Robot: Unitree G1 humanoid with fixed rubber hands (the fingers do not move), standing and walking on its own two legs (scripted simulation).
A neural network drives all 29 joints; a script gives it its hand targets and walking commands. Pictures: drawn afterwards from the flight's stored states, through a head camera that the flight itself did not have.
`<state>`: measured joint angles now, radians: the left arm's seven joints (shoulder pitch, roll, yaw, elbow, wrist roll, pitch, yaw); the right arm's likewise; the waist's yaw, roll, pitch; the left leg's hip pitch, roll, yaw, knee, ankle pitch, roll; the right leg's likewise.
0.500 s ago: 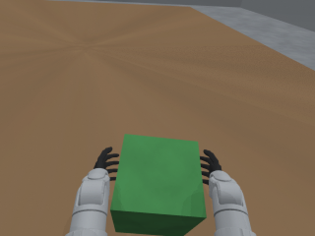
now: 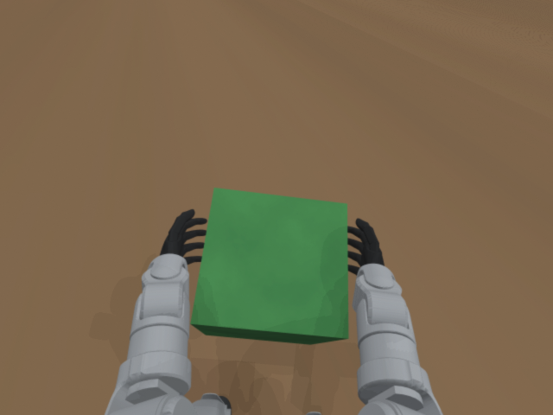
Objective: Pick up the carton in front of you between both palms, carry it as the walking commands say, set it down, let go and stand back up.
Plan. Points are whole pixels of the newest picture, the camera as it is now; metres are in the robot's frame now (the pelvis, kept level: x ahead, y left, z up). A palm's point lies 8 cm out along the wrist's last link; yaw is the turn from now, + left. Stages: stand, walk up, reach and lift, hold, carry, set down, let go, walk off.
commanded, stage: set down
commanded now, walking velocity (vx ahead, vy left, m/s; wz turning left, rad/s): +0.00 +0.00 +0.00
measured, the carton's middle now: (268, 276) +0.36 +0.02 -0.11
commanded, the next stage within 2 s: none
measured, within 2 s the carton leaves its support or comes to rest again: neither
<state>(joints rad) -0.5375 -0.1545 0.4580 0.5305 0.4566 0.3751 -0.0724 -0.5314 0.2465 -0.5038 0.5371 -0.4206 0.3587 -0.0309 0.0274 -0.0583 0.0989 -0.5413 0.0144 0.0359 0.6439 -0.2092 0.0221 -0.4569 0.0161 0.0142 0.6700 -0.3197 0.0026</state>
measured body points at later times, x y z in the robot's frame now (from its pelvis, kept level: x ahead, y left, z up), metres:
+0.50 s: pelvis -0.05 +0.01 -0.14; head +0.18 +0.05 +0.25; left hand +0.41 +0.18 -0.21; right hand +0.39 -0.11 -0.20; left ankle +0.07 +0.11 -0.72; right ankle +0.01 -0.12 -0.72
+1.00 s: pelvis -0.06 +0.01 -0.26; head +0.24 +0.07 +0.08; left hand +0.44 +0.21 -0.38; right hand +0.43 -0.09 -0.36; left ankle +0.07 +0.11 -0.72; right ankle +0.01 -0.12 -0.72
